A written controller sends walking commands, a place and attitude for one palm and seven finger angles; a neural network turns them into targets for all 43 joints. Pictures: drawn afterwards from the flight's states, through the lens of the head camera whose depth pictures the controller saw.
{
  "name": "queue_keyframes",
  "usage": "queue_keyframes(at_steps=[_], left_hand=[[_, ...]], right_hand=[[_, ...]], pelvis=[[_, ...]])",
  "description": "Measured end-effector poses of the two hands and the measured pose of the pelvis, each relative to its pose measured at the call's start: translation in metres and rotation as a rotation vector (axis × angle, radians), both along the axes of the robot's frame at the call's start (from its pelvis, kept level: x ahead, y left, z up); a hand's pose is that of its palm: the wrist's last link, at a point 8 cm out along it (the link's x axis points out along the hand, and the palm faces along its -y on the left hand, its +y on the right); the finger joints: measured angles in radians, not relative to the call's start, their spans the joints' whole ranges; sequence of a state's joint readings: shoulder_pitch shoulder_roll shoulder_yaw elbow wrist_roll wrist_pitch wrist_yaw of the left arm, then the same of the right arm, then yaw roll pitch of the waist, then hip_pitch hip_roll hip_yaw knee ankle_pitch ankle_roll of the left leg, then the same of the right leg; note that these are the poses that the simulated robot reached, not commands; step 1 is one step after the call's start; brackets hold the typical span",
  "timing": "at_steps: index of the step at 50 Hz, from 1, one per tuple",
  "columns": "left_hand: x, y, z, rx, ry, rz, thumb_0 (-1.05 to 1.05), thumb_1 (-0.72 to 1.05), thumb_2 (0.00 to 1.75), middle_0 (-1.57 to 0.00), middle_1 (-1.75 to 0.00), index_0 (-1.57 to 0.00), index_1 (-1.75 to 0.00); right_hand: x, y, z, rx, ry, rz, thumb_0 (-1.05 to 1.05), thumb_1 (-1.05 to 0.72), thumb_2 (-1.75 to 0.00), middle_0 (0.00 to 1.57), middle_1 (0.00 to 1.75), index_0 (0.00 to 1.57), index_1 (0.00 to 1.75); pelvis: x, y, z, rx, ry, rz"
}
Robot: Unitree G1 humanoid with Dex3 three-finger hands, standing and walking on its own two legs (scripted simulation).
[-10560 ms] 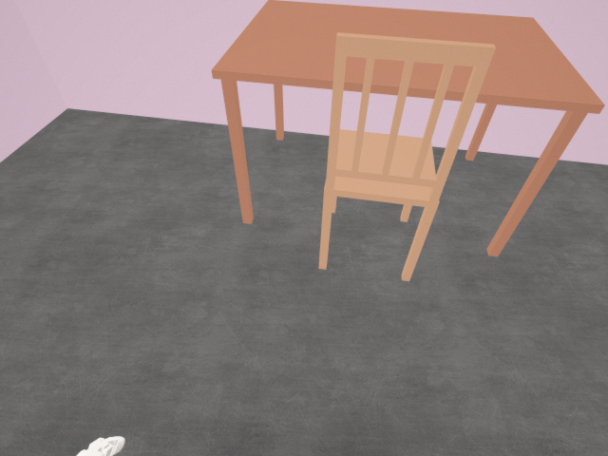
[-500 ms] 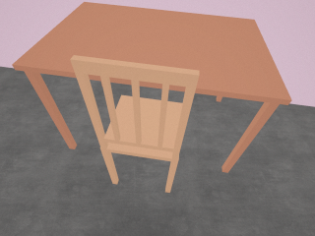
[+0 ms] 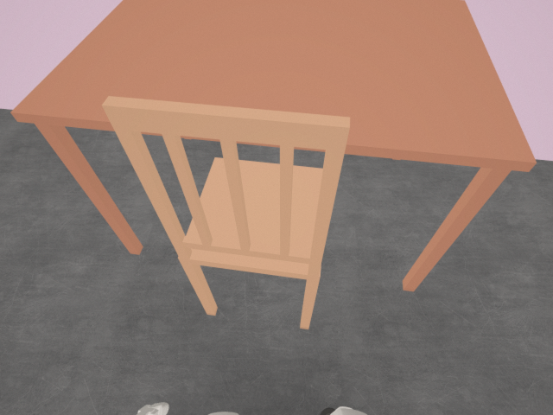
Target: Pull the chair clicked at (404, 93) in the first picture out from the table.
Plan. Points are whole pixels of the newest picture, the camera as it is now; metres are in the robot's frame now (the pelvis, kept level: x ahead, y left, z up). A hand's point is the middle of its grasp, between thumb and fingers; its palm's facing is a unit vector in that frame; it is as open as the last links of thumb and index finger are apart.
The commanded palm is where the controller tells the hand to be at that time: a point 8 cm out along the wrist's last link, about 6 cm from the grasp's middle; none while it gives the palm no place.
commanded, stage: come to a stop and stand still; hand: left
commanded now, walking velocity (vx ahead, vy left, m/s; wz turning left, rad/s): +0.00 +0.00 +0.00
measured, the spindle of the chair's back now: (238, 202) +0.50 +0.11 -0.06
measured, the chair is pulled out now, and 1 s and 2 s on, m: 0.00 0.00 0.00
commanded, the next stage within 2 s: look again from close up in 0.68 s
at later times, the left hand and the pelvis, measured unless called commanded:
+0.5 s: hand out of the picture -0.06 +0.24 -0.17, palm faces +0.02 -0.98 -0.21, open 7.4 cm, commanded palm none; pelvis -0.06 +0.06 +0.00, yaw -1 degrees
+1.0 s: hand out of the picture -0.05 +0.21 -0.16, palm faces +0.03 -0.98 -0.18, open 7.3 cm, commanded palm none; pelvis -0.04 +0.04 +0.01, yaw +0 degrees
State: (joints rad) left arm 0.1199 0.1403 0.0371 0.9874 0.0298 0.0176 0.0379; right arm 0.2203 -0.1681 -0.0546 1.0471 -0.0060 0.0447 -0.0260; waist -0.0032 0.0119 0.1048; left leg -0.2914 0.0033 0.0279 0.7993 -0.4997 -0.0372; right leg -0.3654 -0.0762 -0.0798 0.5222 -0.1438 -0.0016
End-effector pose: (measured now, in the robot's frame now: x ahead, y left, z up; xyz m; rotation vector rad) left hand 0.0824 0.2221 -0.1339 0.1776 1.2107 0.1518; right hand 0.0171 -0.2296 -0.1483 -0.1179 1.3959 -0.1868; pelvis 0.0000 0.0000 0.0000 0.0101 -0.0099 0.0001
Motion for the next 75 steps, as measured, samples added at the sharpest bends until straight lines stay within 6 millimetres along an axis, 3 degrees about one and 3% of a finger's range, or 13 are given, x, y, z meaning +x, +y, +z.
queue_keyframes(at_steps=[5, 13, 18, 24, 30, 36, 48, 60, 75], left_hand=[[-0.029, 0.03, -0.014, 0.007, 0.005, 0.017, 0.0, 0.9, 0.9, -0.2, -0.3, -0.21, -0.3], [-0.086, 0.067, -0.004, 0.044, 0.031, 0.024, 0.01, 0.91, 0.9, -0.2, -0.3, -0.2, -0.3], [-0.127, 0.069, 0.003, 0.041, 0.09, 0.027, 0.01, 0.91, 0.9, -0.19, -0.3, -0.2, -0.3], [-0.15, 0.066, -0.001, -0.004, 0.141, 0.032, 0.01, 0.91, 0.9, -0.2, -0.3, -0.2, -0.3], [-0.151, 0.058, -0.003, -0.037, 0.128, 0.036, 0.01, 0.91, 0.9, -0.2, -0.3, -0.2, -0.3], [-0.149, 0.051, -0.002, -0.045, 0.136, 0.035, 0.01, 0.91, 0.9, -0.2, -0.3, -0.2, -0.3], [-0.14, 0.035, 0.002, -0.042, 0.169, 0.044, 0.01, 0.91, 0.9, -0.2, -0.3, -0.2, -0.3], [-0.12, 0.022, 0.0, -0.043, 0.175, 0.042, 0.02, 0.93, 0.9, -0.2, -0.3, -0.2, -0.3], [-0.104, 0.016, 0.002, -0.037, 0.164, 0.044, 0.01, 0.93, 0.9, -0.2, -0.3, -0.2, -0.3]], right_hand=[[-0.005, 0.015, 0.005, -0.045, -0.119, 0.005, 0.0, -0.91, -0.9, 0.2, 0.3, 0.2, 0.3], [0.004, 0.042, 0.008, -0.009, -0.264, 0.036, 0.0, -0.9, -0.9, 0.2, 0.3, 0.2, 0.3], [-0.002, 0.052, 0.009, 0.008, -0.269, 0.052, 0.0, -0.91, -0.9, 0.2, 0.3, 0.2, 0.3], [-0.041, 0.056, 0.014, -0.01, -0.181, 0.052, 0.0, -0.92, -0.9, 0.2, 0.3, 0.2, 0.3], [-0.079, 0.059, 0.012, -0.012, -0.063, 0.047, 0.0, -0.91, -0.9, 0.2, 0.3, 0.2, 0.3], [-0.091, 0.064, 0.01, 0.007, -0.018, 0.037, 0.0, -0.91, -0.9, 0.2, 0.3, 0.2, 0.3], [-0.066, 0.064, 0.007, 0.041, -0.028, 0.044, 0.0, -0.91, -0.9, 0.2, 0.3, 0.2, 0.3], [-0.041, 0.046, 0.011, 0.022, -0.027, 0.056, 0.0, -0.91, -0.9, 0.2, 0.3, 0.2, 0.3], [-0.028, 0.038, 0.012, 0.02, -0.013, 0.062, 0.0, -0.91, -0.9, 0.2, 0.3, 0.2, 0.3]], pelvis=[[-0.016, 0.022, -0.009, 0.004, -0.042, 0.0], [-0.033, 0.042, -0.009, 0.007, -0.053, -0.034], [-0.05, 0.051, -0.004, -0.004, -0.041, -0.027], [-0.059, 0.058, 0.002, -0.008, -0.027, -0.014], [-0.061, 0.062, 0.005, -0.004, -0.03, -0.002], [-0.059, 0.06, 0.006, 0.0, -0.026, 0.004], [-0.043, 0.047, 0.009, 0.002, -0.006, 0.006], [-0.024, 0.032, 0.011, -0.002, -0.006, 0.008], [-0.011, 0.023, 0.012, -0.005, -0.008, 0.01]])
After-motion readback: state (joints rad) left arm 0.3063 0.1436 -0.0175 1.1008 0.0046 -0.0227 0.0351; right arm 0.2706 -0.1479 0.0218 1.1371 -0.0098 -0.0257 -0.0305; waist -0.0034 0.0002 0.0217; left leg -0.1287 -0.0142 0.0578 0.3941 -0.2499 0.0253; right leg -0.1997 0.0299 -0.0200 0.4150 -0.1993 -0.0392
